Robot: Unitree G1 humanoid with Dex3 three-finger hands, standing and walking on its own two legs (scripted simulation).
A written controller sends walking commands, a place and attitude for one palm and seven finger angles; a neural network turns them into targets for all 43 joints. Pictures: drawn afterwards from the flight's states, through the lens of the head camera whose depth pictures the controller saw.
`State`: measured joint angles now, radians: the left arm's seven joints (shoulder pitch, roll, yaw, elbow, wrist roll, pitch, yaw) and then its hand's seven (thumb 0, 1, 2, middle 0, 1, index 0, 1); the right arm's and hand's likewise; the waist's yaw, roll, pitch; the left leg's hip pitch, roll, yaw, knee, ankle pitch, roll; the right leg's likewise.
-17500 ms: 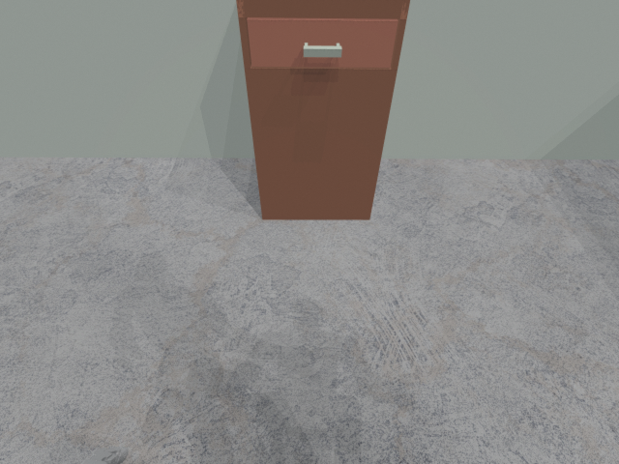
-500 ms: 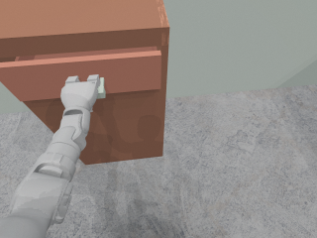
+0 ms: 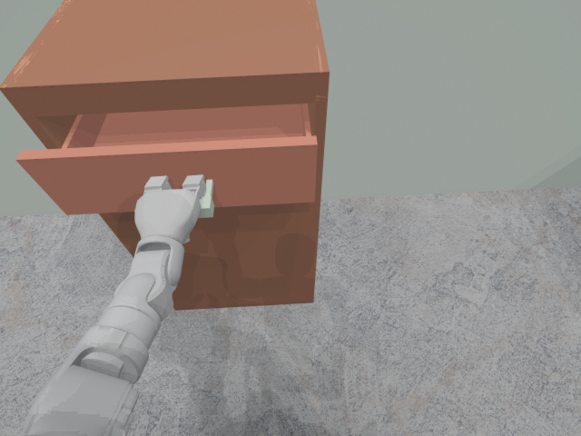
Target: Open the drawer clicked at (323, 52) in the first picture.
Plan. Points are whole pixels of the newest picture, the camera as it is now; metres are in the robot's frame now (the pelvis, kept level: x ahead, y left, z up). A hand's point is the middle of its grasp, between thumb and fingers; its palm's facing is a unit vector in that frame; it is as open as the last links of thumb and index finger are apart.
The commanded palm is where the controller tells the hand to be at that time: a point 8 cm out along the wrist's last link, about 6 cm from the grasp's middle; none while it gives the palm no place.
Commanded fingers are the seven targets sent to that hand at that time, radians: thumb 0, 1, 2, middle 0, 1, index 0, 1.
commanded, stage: pull the drawer open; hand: left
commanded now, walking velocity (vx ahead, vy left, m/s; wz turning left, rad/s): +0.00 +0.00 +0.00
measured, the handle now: (177, 197) +0.47 +0.19 +0.03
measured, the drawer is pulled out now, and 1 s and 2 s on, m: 0.09 0.21 0.30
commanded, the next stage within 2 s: open the thumb to release the handle in 1.90 s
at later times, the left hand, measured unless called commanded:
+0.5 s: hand (176, 264) +0.36 +0.18 +0.01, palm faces -0.01 -0.04 -1.00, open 5.7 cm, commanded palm +0.32 +0.17 +0.06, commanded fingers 0.00 0.90 0.90 -0.40 -1.35 -0.40 -1.35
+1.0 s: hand (171, 300) +0.30 +0.18 +0.01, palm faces +0.00 -0.08 -1.00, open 5.6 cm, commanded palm +0.26 +0.17 +0.06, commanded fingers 0.00 0.90 0.90 -0.40 -1.35 -0.40 -1.35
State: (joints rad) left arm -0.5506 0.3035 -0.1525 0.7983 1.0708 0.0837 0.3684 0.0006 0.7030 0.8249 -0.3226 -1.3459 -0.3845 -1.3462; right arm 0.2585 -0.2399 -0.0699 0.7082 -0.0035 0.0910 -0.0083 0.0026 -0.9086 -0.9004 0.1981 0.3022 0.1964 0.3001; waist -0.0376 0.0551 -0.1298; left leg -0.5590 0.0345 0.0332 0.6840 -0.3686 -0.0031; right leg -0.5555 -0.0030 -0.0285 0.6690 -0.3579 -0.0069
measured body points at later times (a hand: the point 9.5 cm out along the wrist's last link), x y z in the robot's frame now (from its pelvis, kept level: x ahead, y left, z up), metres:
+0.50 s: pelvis -0.01 +0.00 +0.00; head +0.03 -0.03 +0.45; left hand +0.35 +0.18 +0.06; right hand +0.12 -0.25 -0.13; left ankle -0.03 +0.12 -0.72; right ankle -0.03 -0.12 -0.72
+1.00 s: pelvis -0.01 -0.01 +0.00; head +0.02 -0.04 +0.45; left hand +0.29 +0.18 +0.06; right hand +0.16 -0.25 -0.11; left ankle -0.03 +0.12 -0.72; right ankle -0.03 -0.12 -0.72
